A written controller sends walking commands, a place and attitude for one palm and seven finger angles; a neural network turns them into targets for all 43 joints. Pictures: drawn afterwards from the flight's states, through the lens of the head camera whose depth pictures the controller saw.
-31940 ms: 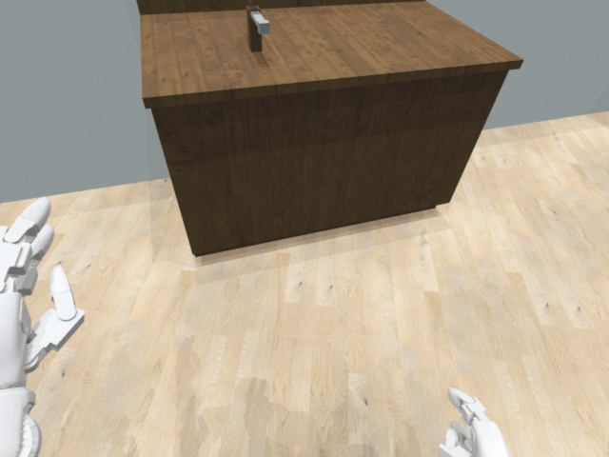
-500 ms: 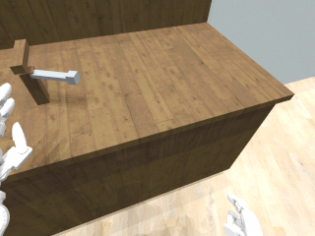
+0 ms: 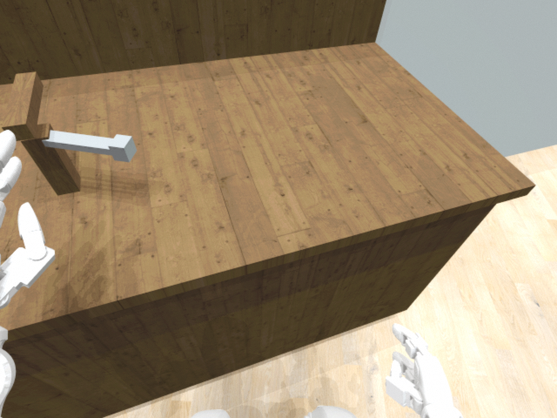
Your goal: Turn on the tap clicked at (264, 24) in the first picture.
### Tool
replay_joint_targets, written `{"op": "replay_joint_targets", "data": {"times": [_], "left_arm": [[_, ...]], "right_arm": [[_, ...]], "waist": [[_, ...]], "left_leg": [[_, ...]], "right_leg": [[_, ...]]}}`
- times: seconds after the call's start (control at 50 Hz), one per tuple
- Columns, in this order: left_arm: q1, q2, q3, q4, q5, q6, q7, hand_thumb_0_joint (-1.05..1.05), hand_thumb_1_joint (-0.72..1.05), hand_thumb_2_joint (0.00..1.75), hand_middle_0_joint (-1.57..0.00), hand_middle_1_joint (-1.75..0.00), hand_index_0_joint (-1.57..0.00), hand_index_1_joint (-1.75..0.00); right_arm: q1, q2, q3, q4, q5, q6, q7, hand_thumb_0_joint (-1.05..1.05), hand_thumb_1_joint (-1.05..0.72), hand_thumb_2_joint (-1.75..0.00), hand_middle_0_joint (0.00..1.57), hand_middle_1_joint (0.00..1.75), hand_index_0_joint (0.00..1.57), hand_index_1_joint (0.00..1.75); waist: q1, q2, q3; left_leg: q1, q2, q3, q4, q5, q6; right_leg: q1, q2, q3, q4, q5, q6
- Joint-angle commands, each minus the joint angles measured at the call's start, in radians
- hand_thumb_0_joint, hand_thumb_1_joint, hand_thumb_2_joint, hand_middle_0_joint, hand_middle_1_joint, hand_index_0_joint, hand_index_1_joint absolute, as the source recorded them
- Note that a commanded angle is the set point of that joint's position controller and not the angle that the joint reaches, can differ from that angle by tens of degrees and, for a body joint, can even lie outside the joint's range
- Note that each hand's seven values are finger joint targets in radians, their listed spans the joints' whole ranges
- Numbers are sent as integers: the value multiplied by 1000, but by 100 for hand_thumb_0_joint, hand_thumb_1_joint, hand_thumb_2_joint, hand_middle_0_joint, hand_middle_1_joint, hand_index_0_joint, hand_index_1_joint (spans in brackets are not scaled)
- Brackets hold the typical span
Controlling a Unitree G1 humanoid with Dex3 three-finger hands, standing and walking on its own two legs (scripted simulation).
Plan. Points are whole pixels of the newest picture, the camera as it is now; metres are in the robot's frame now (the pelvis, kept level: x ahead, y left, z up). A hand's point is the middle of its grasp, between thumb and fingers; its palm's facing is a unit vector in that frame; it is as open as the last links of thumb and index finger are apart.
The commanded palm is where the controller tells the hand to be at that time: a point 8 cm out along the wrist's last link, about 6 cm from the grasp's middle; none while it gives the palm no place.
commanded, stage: come to a stop and stand still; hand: left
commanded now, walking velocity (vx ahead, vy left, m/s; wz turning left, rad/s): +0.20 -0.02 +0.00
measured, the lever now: (123, 148) +0.45 +0.27 +0.13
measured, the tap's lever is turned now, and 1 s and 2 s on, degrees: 63 63 63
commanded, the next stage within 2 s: look again from close up in 1.56 s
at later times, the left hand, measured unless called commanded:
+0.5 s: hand (71, 215) +0.27 +0.24 +0.19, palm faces +0.40 -0.83 -0.38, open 7.5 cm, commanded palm +0.21 +0.28 +0.19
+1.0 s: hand (90, 233) +0.28 +0.24 +0.15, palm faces +0.27 -0.87 -0.42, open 7.5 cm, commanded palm +0.22 +0.28 +0.19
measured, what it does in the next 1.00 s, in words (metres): steps on the spot: right foot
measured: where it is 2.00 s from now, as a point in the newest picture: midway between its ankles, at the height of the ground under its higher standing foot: outside the picture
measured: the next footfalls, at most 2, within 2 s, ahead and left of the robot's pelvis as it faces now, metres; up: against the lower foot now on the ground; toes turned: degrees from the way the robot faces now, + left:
right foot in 0.08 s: +0.10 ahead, -0.12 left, +0.00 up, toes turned -2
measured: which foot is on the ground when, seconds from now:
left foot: down 0.00-1.00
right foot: up 0.00-0.06, down 0.08-1.00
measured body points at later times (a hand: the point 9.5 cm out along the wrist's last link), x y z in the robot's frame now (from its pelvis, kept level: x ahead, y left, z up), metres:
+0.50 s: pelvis +0.05 +0.00 +0.01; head +0.07 +0.02 +0.46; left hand +0.25 +0.29 +0.21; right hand +0.24 -0.23 -0.06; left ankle +0.10 +0.10 -0.72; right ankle +0.06 -0.12 -0.72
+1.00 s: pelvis +0.05 +0.01 +0.01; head +0.08 +0.02 +0.46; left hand +0.26 +0.28 +0.18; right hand +0.21 -0.23 -0.06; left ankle +0.10 +0.10 -0.72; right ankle +0.06 -0.12 -0.72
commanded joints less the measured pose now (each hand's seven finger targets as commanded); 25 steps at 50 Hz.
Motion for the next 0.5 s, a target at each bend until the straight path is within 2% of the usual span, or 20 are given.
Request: {"op": "replay_joint_targets", "data": {"times": [0.0,0.02,0.04,0.06,0.08,0.1,0.12,0.14,0.18,0.2,0.22,0.24,0.26,0.3,0.32,0.34,0.36,0.4,0.44,0.48], "left_arm": [[42,141,106,-235,5,-80,11,0,90,90,-20,-30,-20,-30],[40,143,109,-207,6,-69,16,0,90,90,-20,-30,-20,-30],[34,153,113,-187,5,-60,20,0,90,90,-20,-30,-20,-30],[-3,150,104,-175,9,-53,20,0,90,90,-20,-30,-20,-30],[-44,172,109,-164,9,-45,22,0,90,90,-20,-30,-20,-30],[-91,141,74,-156,7,-33,19,0,90,90,-20,-30,-20,-30],[-110,120,46,-164,8,-38,18,0,90,90,-20,-30,-20,-30],[-124,146,64,-185,9,-42,27,0,90,90,-20,-30,-20,-30],[-100,122,42,-169,18,-56,38,0,90,90,-20,-30,-20,-30],[-85,124,47,-169,20,-61,44,0,90,90,-20,-30,-20,-30],[-87,118,41,-193,18,-62,46,0,90,90,-20,-30,-20,-30],[-70,143,64,-206,14,-60,54,0,90,90,-20,-30,-20,-30],[-58,117,46,-235,10,-64,52,0,90,90,-20,-30,-20,-30],[-46,143,66,-287,9,-68,53,0,90,90,-20,-30,-20,-30],[-21,141,66,-267,6,-67,47,0,90,90,-20,-30,-20,-30],[38,170,114,-258,4,-56,46,0,90,90,-20,-30,-20,-30],[5,139,75,-295,1,-61,39,0,90,90,-20,-30,-20,-30],[7,152,87,-285,7,-64,38,0,90,90,-20,-30,-20,-30],[60,151,94,-266,5,-55,39,0,90,90,-20,-30,-20,-30],[64,121,69,-224,0,-42,31,0,90,90,-20,-30,-20,-30]], "right_arm": [[-30,-171,-53,-141,3,-61,-5,0,-90,-90,20,30,20,30],[-31,-166,-50,-143,5,-55,-8,0,-90,-90,20,30,20,30],[-37,-157,-43,-150,8,-51,-14,0,-90,-90,20,30,20,30],[-24,-155,-48,-146,2,-42,-17,0,-90,-90,20,30,20,30],[-23,-145,-43,-141,-2,-39,-17,0,-90,-90,20,30,20,30],[-32,-153,-46,-136,5,-49,-9,0,-90,-90,20,30,20,30],[-27,-162,-47,-122,10,-56,-3,0,-90,-90,20,30,20,30],[-37,-157,-36,-101,15,-54,-1,0,-90,-90,20,30,20,30],[-44,-141,-20,-91,7,-54,-8,0,-90,-90,20,30,20,30],[-55,-132,-17,-93,2,-56,-14,0,-90,-90,20,30,20,30],[-58,-134,-24,-97,0,-62,-19,0,-90,-90,20,30,20,30],[-74,-140,-31,-94,0,-66,-25,0,-90,-90,20,30,20,30],[-57,-144,-40,-103,1,-67,-26,0,-90,-90,20,30,20,30],[-63,-181,-60,-129,9,-67,-28,0,-90,-90,20,30,20,30],[-60,-196,-67,-137,18,-64,-30,0,-90,-90,20,30,20,30],[-71,-181,-55,-132,9,-67,-30,0,-90,-90,20,30,20,30],[-68,-164,-46,-142,3,-66,-26,0,-90,-90,20,30,20,30],[-50,-165,-49,-131,-3,-76,-24,0,-90,-90,20,30,20,30],[-43,-167,-47,-130,4,-79,-21,0,-90,-90,20,30,20,30],[-40,-175,-47,-132,8,-71,-20,0,-90,-90,20,30,20,30]], "waist": [[19,242,-188],[23,212,-201],[20,132,-187],[17,-32,-151],[12,-178,-123],[25,-205,-95],[8,-125,-70],[9,-37,-84],[10,-7,-125],[20,-37,-144],[21,-62,-159],[12,-41,-171],[15,3,-186],[28,152,-209],[31,149,-211],[34,256,-217],[21,289,-202],[22,272,-200],[18,206,-237],[14,177,-216]], "left_leg": [[-90,209,-176,-259,-352,115],[-144,173,-122,-192,-437,77],[-181,120,-73,-75,-448,42],[-251,33,-11,157,-427,7],[-309,-20,9,396,-347,-18],[-345,-5,-53,517,-295,-29],[-346,18,-98,550,-245,-37],[-307,33,-112,490,-249,-37],[-139,36,-72,265,-190,-33],[-67,9,-37,161,-149,-31],[10,-11,-16,60,-83,-32],[107,-23,-10,-50,-16,-30],[155,-14,-29,-112,62,-27],[209,118,-180,-144,281,13],[177,141,-194,-149,254,18],[186,157,-240,-197,291,33],[128,186,-290,-245,314,46],[146,201,-263,-240,333,40],[185,175,-202,-190,371,15],[79,148,-171,-212,188,-9]], "right_leg": [[230,-4,-78,-352,60,6],[337,25,-120,-441,70,8],[367,15,-64,-537,8,-7],[334,-85,158,-681,-151,-70],[286,-278,484,-824,-208,-164],[258,-348,584,-846,-166,-206],[252,-349,530,-815,-14,-220],[260,-338,451,-756,175,-213],[246,-277,230,-670,457,-160],[255,-241,160,-654,491,-132],[250,-220,132,-642,479,-108],[220,-210,118,-606,462,-76],[224,-184,82,-572,419,-51],[168,-64,38,-499,274,7],[180,-38,41,-512,196,13],[161,-13,-1,-445,170,22],[194,0,-14,-405,71,23],[201,-3,-3,-455,49,15],[242,-3,-7,-565,175,14],[317,-9,2,-598,249,16]]}}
